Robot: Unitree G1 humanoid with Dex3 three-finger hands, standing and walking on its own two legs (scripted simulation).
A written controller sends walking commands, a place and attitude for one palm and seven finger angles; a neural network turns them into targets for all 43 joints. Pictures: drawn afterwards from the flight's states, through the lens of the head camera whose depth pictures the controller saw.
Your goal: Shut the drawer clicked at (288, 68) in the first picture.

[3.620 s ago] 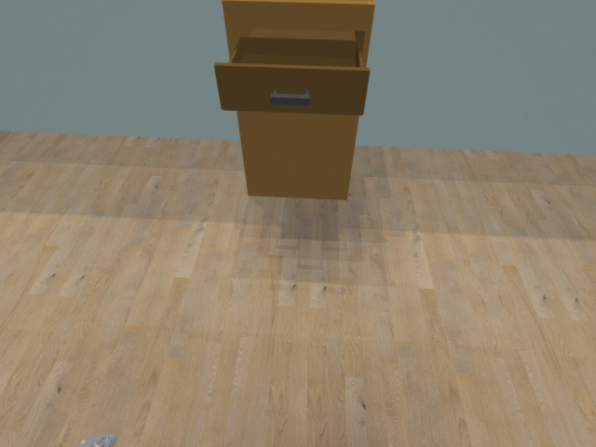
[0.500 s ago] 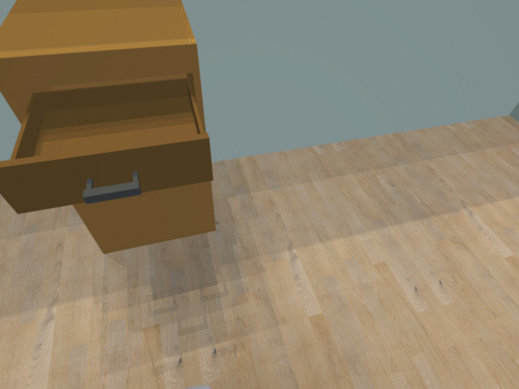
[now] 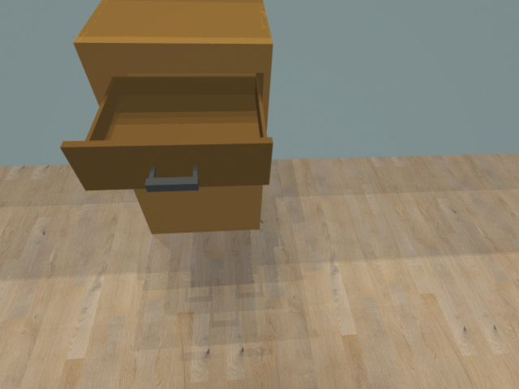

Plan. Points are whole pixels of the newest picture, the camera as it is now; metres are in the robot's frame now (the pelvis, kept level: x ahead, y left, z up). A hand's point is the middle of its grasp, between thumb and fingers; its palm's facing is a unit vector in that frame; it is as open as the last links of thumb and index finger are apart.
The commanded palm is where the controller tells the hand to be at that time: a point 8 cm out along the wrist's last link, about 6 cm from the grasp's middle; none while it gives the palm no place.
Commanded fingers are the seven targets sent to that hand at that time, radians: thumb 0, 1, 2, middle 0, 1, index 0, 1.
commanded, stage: turn to face it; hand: left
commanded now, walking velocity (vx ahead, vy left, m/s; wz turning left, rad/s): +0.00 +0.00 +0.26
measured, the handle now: (173, 177) +0.55 +0.22 -0.05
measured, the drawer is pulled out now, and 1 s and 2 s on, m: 0.29 0.29 0.29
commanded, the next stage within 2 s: take the last steps up to it in 0.06 s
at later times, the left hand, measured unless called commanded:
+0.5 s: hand out of the picture -0.08 +0.15 -0.17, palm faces +0.26 -0.95 -0.18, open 7.4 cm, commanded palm none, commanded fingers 0.00 0.90 0.90 -0.20 -0.30 -0.20 -0.30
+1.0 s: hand (172, 344) +0.23 +0.17 -0.18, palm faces +0.10 -0.97 -0.21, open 7.4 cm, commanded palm none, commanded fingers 0.00 0.90 0.90 -0.20 -0.30 -0.20 -0.30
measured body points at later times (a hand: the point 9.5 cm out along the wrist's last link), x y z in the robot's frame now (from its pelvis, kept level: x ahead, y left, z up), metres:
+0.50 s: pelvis -0.01 -0.02 +0.00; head -0.01 -0.01 +0.45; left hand -0.09 +0.20 -0.16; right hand +0.08 -0.25 -0.14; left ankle -0.04 +0.11 -0.72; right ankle +0.00 -0.14 -0.74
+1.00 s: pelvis +0.13 -0.03 -0.02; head +0.16 -0.03 +0.42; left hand +0.22 +0.23 -0.16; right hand +0.03 -0.23 -0.18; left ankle -0.03 +0.11 -0.72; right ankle +0.23 -0.11 -0.74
